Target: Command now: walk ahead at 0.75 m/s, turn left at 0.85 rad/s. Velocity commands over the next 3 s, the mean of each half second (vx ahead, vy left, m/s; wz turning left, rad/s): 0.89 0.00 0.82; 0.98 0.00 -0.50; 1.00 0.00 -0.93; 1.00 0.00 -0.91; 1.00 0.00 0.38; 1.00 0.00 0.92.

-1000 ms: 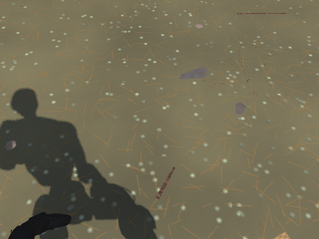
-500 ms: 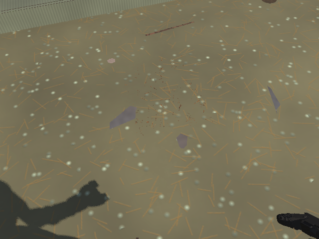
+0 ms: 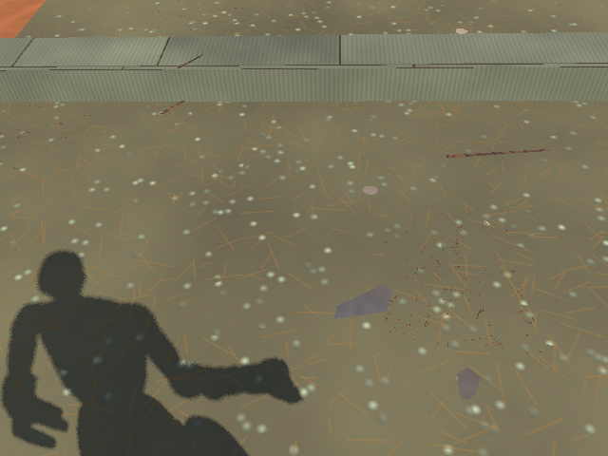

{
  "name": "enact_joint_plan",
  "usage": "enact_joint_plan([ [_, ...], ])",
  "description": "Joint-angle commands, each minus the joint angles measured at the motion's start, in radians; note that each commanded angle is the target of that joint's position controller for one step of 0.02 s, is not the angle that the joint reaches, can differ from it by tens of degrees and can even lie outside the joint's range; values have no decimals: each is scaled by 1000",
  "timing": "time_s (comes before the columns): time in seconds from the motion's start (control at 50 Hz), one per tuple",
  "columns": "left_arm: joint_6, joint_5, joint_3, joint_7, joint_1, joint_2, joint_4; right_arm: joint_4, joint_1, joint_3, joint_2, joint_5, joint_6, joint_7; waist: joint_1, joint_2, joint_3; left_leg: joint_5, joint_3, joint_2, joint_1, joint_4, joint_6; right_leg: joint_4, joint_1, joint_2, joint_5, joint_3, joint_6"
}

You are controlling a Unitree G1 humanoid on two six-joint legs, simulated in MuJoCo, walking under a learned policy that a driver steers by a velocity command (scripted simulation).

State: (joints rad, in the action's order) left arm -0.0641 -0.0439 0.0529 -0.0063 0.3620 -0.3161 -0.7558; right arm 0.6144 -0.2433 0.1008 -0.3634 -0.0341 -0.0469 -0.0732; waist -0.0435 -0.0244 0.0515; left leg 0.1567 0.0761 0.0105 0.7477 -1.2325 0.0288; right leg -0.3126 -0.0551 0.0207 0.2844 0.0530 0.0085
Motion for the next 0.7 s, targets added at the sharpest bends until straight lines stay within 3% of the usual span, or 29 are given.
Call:
enact_joint_plan([
  [0.02, -29, 0, 32, 5, 34, -135, 41, -85, 147, 0, -45, -4, 7, -23, -36, 123, -167, -43, -19, 33, 222, 4, 0, 212, 30, 229, 214, -142, 87],
  [0.12, -38, -3, 30, -7, 106, -126, -7, -120, 304, -22, -22, -8, 19, -50, -76, 138, -242, -24, -97, 85, 250, 206, -50, 244, 139, 276, 104, 0, 83],
  [0.18, -33, -13, 27, -15, 165, -119, -54, -155, 397, -48, 9, -5, 26, -57, -93, 134, -271, 78, -182, 85, 225, 315, -116, 213, 223, 292, -137, 100, 79],
  [0.2, -29, -14, 25, -17, 157, -121, -64, -157, 392, -56, 19, -5, 27, -52, -70, 134, -259, 129, -220, 60, 151, 370, -148, 158, 227, 280, -373, 158, 67],
  [0.22, -26, -12, 23, -20, 131, -132, -65, -144, 347, -59, 24, -4, 27, -42, -25, 141, -212, 175, -273, 4, -4, 425, -182, 67, 194, 265, -739, 218, 52],
  [0.24, -19, -9, 26, -22, 139, -159, -74, -120, 264, -52, 8, 0, 30, -28, 28, 155, -125, 225, -325, -79, -177, 423, -209, -83, 179, 272, -1129, 233, 55],
  [0.26, -9, -1, 35, -21, 136, -204, -73, -78, 98, -34, -25, 4, 38, -16, 120, 173, -16, 258, -320, -139, -409, 436, -236, -311, 117, 292, -1316, 228, 61],
  [0.28, -10, 11, 37, -14, 93, -227, -51, 1, -156, 0, -82, 2, 49, 1, 248, 145, 116, 187, -227, -157, -781, 533, -276, -618, -85, 283, -1195, 221, 41],
  [0.3, -20, 10, 11, 12, 126, -117, 4, 38, -187, 43, -216, 2, 41, 26, 196, -78, 200, 450, 136, 43, -1124, 649, -323, -965, -496, 158, -339, 204, -6],
  [0.32, -46, 8, 4, 25, 8, -93, 97, 10, -191, 64, -304, 15, 30, 38, 191, -156, 297, 596, 690, 245, -1216, 863, -415, -1244, -741, -3, 170, 43, -45],
  [0.34, -59, 5, 12, 25, -165, -141, 150, 33, -227, 59, -281, 10, 29, 45, 232, -9, 218, 452, 680, 227, -1184, 922, -382, -1255, -854, 36, 42, -109, -27],
  [0.36, -69, 15, -2, 20, -163, -106, 160, 65, -215, 52, -252, 8, 36, 59, 183, -9, 88, 287, 587, 224, -1054, 931, -375, -1209, -862, 74, 6, -100, -19],
  [0.38, -67, 6, -9, 16, -122, -95, 139, 66, -169, 38, -202, 7, 49, 67, 120, 55, 2, 189, 473, 179, -882, 932, -346, -1105, -790, 117, -6, -100, -17],
  [0.4, -49, -9, -13, 17, -58, -83, 112, 62, -91, 17, -146, 7, 59, 73, 52, 75, -40, 149, 350, 127, -746, 943, -318, -1046, -708, 143, 5, -98, -18],
  [0.42, -26, -16, -19, 23, 21, -71, 86, 48, -49, -4, -99, 6, 73, 74, 8, 26, -43, 107, 304, 118, -647, 963, -327, -1005, -634, 158, 15, -97, -21],
  [0.44, -4, -21, -20, 28, 35, -63, 69, 57, -48, -21, -53, 12, 91, 71, -8, 26, -62, 59, 264, 101, -586, 988, -326, -966, -606, 170, 34, -90, -25],
  [0.48, 19, -11, -27, 36, -57, -45, 90, 88, -75, -27, -49, 19, 123, 58, 0, 6, -137, -41, 164, 66, -501, 1064, -302, -854, -627, 171, -27, -43, -24],
  [0.52, 16, 9, -34, 43, -185, -31, 130, 115, -116, -29, -52, 22, 144, 45, 35, -10, -204, -237, 68, 36, -513, 1120, -258, -701, -676, 158, -179, 0, -2],
  [0.56, 6, 27, -42, 55, -241, -15, 133, 130, -121, -38, -40, 28, 164, 41, 51, 3, -203, -425, -38, 11, -536, 1150, -201, -517, -604, 122, -341, 39, 35],
  [0.62, -3, 49, -44, 71, -276, -9, 122, 170, -160, -40, -71, 28, 186, 57, 58, 11, -173, -697, -119, 76, -678, 1231, -144, -340, -484, 31, -508, 65, 96],
  [0.66, 1, 48, -30, 69, -215, -49, 82, 172, -140, -30, -111, 14, 179, 78, 13, -39, -96, -1043, -165, 104, -827, 1134, -99, -314, -408, -56, -471, 89, 112],
  [0.68, 7, 45, -20, 64, -154, -78, 59, 170, -129, -24, -131, -2, 167, 91, -24, -70, -45, -1242, -177, 125, -886, 1030, -77, -331, -351, -101, -402, 113, 121],
  [0.7, 14, 43, -5, 57, -20, -114, 19, 164, -99, -16, -145, -22, 149, 103, -96, -90, 19, -1383, -192, 142, -897, 843, -61, -357, -234, -145, -325, 123, 135],
])
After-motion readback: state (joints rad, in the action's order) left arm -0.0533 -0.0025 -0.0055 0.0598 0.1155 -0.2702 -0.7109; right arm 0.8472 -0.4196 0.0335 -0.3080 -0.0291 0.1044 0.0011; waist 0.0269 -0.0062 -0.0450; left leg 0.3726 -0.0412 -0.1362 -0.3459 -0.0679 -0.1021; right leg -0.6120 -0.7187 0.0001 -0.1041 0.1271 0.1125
